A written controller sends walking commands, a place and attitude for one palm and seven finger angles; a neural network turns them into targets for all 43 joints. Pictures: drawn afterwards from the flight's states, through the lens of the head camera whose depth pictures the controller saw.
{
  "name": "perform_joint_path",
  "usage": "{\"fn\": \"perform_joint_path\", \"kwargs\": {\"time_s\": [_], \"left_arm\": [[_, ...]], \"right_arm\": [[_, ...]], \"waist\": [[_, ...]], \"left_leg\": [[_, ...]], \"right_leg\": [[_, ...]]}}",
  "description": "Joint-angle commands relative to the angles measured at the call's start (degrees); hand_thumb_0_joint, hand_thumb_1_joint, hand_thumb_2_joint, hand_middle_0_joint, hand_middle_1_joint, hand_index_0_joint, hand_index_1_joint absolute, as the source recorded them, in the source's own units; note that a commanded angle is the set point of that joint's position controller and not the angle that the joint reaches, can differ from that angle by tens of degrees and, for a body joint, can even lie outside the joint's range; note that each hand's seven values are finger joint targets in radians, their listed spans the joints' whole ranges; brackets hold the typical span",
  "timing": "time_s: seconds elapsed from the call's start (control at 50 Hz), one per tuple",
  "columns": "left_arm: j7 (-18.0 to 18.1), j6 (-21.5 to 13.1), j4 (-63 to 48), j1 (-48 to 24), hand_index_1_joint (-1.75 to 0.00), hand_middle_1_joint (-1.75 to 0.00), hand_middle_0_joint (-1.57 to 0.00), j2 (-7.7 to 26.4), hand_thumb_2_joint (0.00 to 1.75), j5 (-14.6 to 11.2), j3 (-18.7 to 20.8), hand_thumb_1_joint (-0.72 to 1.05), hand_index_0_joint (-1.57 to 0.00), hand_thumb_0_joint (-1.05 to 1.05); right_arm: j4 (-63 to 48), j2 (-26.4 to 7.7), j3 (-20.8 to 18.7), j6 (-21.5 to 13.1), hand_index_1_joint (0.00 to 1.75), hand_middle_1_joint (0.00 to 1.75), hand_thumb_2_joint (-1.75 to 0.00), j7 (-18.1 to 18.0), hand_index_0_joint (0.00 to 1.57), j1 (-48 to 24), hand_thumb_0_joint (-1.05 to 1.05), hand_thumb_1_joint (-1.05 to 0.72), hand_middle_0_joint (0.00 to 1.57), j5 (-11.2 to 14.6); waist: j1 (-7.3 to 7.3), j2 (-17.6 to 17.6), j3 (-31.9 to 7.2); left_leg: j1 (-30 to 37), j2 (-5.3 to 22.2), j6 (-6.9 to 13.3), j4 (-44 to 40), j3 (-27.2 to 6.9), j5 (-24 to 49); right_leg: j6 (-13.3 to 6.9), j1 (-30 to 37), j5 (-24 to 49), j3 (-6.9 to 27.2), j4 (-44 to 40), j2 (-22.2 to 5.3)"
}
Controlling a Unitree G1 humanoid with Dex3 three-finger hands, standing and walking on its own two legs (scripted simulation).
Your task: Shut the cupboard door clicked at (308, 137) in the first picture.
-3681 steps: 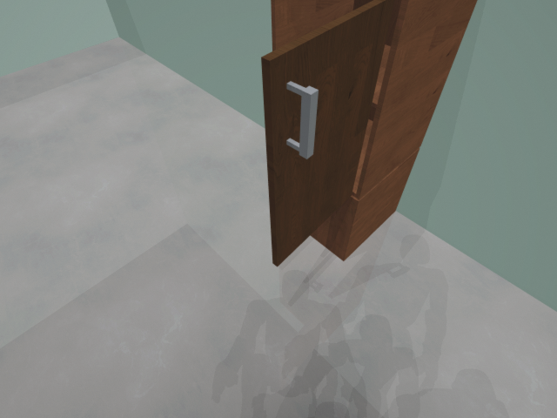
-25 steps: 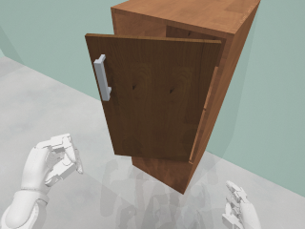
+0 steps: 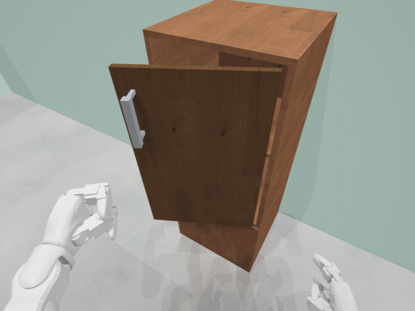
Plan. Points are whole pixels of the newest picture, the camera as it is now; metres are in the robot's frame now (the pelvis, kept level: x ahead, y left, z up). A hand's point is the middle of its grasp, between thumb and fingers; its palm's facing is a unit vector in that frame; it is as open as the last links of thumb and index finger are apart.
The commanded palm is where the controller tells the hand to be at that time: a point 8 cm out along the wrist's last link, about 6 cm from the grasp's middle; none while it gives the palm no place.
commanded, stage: raise the hand and make a fist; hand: left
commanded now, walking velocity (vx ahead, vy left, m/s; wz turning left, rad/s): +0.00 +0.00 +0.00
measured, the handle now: (135, 119) +0.49 +0.23 +0.14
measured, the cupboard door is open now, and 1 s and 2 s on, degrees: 25 25 24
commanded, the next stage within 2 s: bring the fist close to the handle in 0.14 s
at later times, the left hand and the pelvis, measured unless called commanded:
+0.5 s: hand (109, 191) +0.26 +0.20 +0.15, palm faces +0.06 -1.00 -0.07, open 3.1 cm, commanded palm +0.25 +0.24 +0.14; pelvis -0.01 +0.00 +0.00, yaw +1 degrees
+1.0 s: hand (126, 159) +0.35 +0.20 +0.13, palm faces +0.04 -1.00 -0.03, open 3.1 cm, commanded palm +0.34 +0.25 +0.14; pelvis +0.01 +0.00 +0.00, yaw +0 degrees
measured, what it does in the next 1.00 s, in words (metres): stands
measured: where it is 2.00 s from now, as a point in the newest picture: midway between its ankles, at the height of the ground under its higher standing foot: outside the picture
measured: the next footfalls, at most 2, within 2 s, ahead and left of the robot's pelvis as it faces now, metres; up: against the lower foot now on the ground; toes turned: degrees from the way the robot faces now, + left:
none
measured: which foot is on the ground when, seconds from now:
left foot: down 0.00-1.00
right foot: down 0.00-1.00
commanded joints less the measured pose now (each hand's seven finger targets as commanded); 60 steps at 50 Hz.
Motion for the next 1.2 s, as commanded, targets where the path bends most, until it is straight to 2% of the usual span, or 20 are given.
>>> {"fn": "perform_joint_path", "kwargs": {"time_s": [0.0,0.04,0.1,0.22,0.26,0.32,0.36,0.4,0.52,0.56,0.6,0.64,0.66,0.72,0.76,0.84,0.86,1.0,1.16,1.18], "left_arm": [[3.2,-9.4,-16.7,-13.7,-1.5,-1.5,-1.3,10.3,0.9,-0.8,8.2,0.9,-1.3,0.0],[3.3,-11.1,-15.5,-13.4,-1.5,-1.5,-1.3,8.9,0.9,-0.6,6.6,0.9,-1.3,0.0],[2.1,-9.9,-11.6,-11.6,-1.5,-1.5,-1.3,6.9,0.9,-0.2,3.4,0.9,-1.3,0.0],[-0.1,-5.7,-10.8,-10.4,-1.5,-1.5,-1.3,8.6,0.9,-0.9,4.7,0.9,-1.3,0.0],[1.1,-6.4,-9.3,-15.6,-1.5,-1.5,-1.3,12.7,0.9,-0.8,8.2,0.9,-1.3,0.0],[2.8,-9.3,-9.0,-24.2,-1.5,-1.5,-1.3,10.1,0.9,-0.7,6.4,0.9,-1.3,0.0],[3.2,-10.9,-7.5,-26.0,-1.5,-1.5,-1.3,11.6,0.9,-0.3,6.9,0.9,-1.3,0.0],[2.6,-11.2,-5.6,-28.4,-1.5,-1.5,-1.3,8.6,0.9,0.4,3.0,0.9,-1.3,0.0],[0.3,-6.1,7.3,-32.7,-1.5,-1.5,-1.3,10.0,0.9,0.7,3.1,0.9,-1.3,0.0],[0.8,-5.4,7.1,-32.6,-1.5,-1.5,-1.3,12.6,0.9,0.5,6.4,0.9,-1.3,0.0],[1.5,-5.6,5.4,-35.2,-1.5,-1.5,-1.3,12.0,0.9,0.7,6.4,0.9,-1.3,0.0],[2.5,-6.8,4.3,-38.2,-1.5,-1.5,-1.3,12.0,0.9,0.9,6.9,0.9,-1.3,0.0],[3.2,-7.4,5.4,-38.3,-1.5,-1.5,-1.3,14.3,0.9,1.2,8.8,0.9,-1.3,0.0],[3.5,-9.1,6.2,-39.3,-1.5,-1.5,-1.3,12.3,0.9,1.9,7.4,0.9,-1.3,0.0],[3.2,-8.7,9.6,-39.8,-1.5,-1.5,-1.3,13.2,0.9,2.3,7.3,0.9,-1.3,0.0],[1.7,-6.4,13.5,-44.2,-1.5,-1.5,-1.3,10.3,0.9,2.3,3.9,0.9,-1.3,0.0],[1.7,-5.7,15.9,-44.9,-1.5,-1.5,-1.3,12.6,0.9,2.2,5.6,0.9,-1.3,0.0],[2.6,-8.8,16.6,-57.6,-1.5,-1.5,-1.3,16.2,0.9,2.6,7.9,0.9,-1.3,0.0],[1.4,-8.7,34.3,-62.4,-1.5,-1.5,-1.3,18.6,0.9,3.9,8.4,0.9,-1.3,0.0],[1.1,-8.6,35.2,-64.4,-1.5,-1.5,-1.3,17.2,0.9,3.8,7.0,0.9,-1.3,0.0]], "right_arm": [[-9.4,-4.7,-1.8,-4.2,0.3,0.3,-0.9,-0.2,0.2,-8.2,0.0,-0.9,0.2,-0.7],[-8.5,-4.8,-1.8,-4.6,0.3,0.3,-0.9,0.0,0.2,-7.8,0.0,-0.9,0.2,-0.6],[-8.0,-5.1,-1.9,-4.8,0.3,0.3,-0.9,-0.2,0.2,-7.8,0.0,-0.9,0.2,-0.2],[-9.0,-5.8,-2.3,-4.7,0.3,0.3,-0.9,-0.9,0.2,-8.5,0.0,-0.9,0.2,0.0],[-7.8,-6.2,-2.1,-4.4,0.3,0.3,-0.9,-1.3,0.2,-8.4,0.0,-0.9,0.2,-0.3],[-6.9,-5.4,-2.0,-5.1,0.3,0.3,-0.9,-1.4,0.2,-8.6,0.0,-0.9,0.2,-0.3],[-6.0,-5.8,-2.0,-5.5,0.3,0.3,-0.9,-1.3,0.2,-8.1,0.0,-0.9,0.2,-0.4],[-5.7,-5.5,-1.8,-5.7,0.3,0.3,-0.9,-1.3,0.2,-8.0,0.0,-0.9,0.2,-0.2],[-5.0,-6.7,-2.1,-4.0,0.3,0.3,-0.9,-1.9,0.2,-7.6,0.0,-0.9,0.2,0.3],[-5.7,-6.9,-2.4,-3.6,0.3,0.3,-0.9,-1.7,0.2,-7.7,0.0,-0.9,0.2,0.2],[-6.4,-6.3,-2.2,-3.2,0.3,0.3,-0.9,-1.3,0.2,-8.3,0.0,-0.9,0.2,0.0],[-6.4,-6.1,-2.3,-3.1,0.3,0.3,-0.9,-1.0,0.2,-8.0,0.0,-0.9,0.2,-0.3],[-5.9,-6.4,-2.4,-2.7,0.3,0.3,-0.9,-0.9,0.2,-7.3,0.0,-0.9,0.2,-0.4],[-5.8,-6.1,-2.6,-2.3,0.3,0.3,-0.9,-0.4,0.2,-6.8,0.0,-0.9,0.2,-0.6],[-5.3,-6.7,-2.8,-1.5,0.3,0.3,-0.9,-0.3,0.2,-6.1,0.0,-0.9,0.2,-0.4],[-5.4,-6.9,-2.9,-0.2,0.3,0.3,-0.9,-0.6,0.2,-6.3,0.0,-0.9,0.2,0.2],[-5.1,-7.4,-3.0,0.3,0.3,0.3,-0.9,-0.8,0.2,-5.8,0.0,-0.9,0.2,0.2],[-4.5,-7.4,-3.1,1.4,0.3,0.3,-0.9,-1.4,0.2,-5.0,0.0,-0.9,0.2,-0.3],[-2.8,-8.5,-3.2,3.9,0.3,0.3,-0.9,-1.2,0.2,-2.3,0.0,-0.9,0.2,0.1],[-3.0,-8.4,-3.2,4.1,0.3,0.3,-0.9,-1.1,0.2,-2.3,0.0,-0.9,0.2,0.0]], "waist": [[0.25,-1.5,-6.0],[-0.19,1.4,-4.3],[-0.64,2.4,-1.1],[0.0,-4.3,-2.0],[-0.5,-5.2,-1.1],[-1.39,-2.5,-2.1],[-1.25,-0.4,-4.2],[-1.74,2.4,-5.0],[-1.56,-3.9,-3.4],[-0.26,-4.1,-7.0],[0.03,-1.9,-9.8],[-0.19,-1.4,-12.0],[-0.18,-2.4,-11.7],[-0.51,-0.5,-12.2],[-1.2,-2.7,-10.6],[-2.02,-0.4,-8.5],[-2.39,-3.4,-8.0],[-2.95,-0.8,-15.1],[-3.97,-1.8,-11.9],[-4.4,-1.4,-12.0]], "left_leg": [[4.3,-1.9,1.5,-4.7,-1.6,9.3],[4.6,-2.0,1.3,-5.0,-1.7,7.6],[3.3,-2.0,1.4,-5.4,-1.3,4.2],[2.5,-2.0,1.9,-5.1,-1.5,4.0],[2.2,-1.8,1.9,-5.0,-1.8,3.7],[4.4,-1.9,1.8,-5.6,-2.3,2.6],[5.1,-1.8,1.7,-5.7,-2.2,3.3],[6.2,-1.8,1.6,-6.0,-2.3,4.6],[3.3,-1.9,1.8,-6.3,-2.2,4.1],[4.0,-1.9,1.8,-5.9,-2.0,7.0],[5.5,-2.0,1.6,-5.9,-1.8,10.6],[7.0,-1.9,1.6,-5.4,-1.6,13.6],[6.6,-1.7,1.6,-5.2,-1.5,14.1],[7.5,-1.6,1.4,-5.1,-1.1,17.1],[6.5,-1.5,1.6,-4.7,-0.9,16.7],[6.2,-1.8,1.5,-5.1,-1.0,14.0],[5.4,-1.6,1.7,-4.9,-1.1,13.0],[8.2,-1.6,1.7,-4.3,-1.6,15.7],[4.1,-1.4,1.5,-3.9,-1.7,13.9],[3.7,-1.6,1.5,-3.8,-1.6,13.3]], "right_leg": [[0.7,-1.0,10.0,2.2,-6.7,1.0],[0.5,-2.3,8.3,2.1,-7.1,1.2],[0.7,-3.3,4.2,3.0,-8.9,0.7],[1.4,-2.7,2.3,4.0,-10.2,0.3],[1.5,-3.3,0.3,4.3,-10.5,0.4],[1.2,-4.6,-0.3,3.3,-9.6,0.7],[0.9,-3.7,1.2,3.2,-8.9,0.8],[0.6,-3.5,4.4,2.4,-7.9,0.9],[0.9,-3.4,5.3,2.9,-8.4,0.7],[0.7,-0.9,8.2,3.0,-7.7,0.5],[0.4,0.4,13.0,2.5,-6.3,0.5],[0.4,0.9,16.7,2.1,-5.4,0.7],[0.4,1.3,17.0,2.3,-5.4,0.8],[0.1,1.3,20.6,2.0,-4.4,0.9],[0.3,0.9,20.8,2.2,-4.9,0.9],[0.1,-1.6,18.3,2.2,-5.6,1.0],[0.4,-1.7,17.4,2.4,-6.0,1.0],[-0.1,-0.3,19.1,2.8,-4.9,0.9],[-0.3,-2.7,17.9,2.9,-4.7,0.8],[-0.1,-3.3,17.7,3.0,-4.7,0.7]]}}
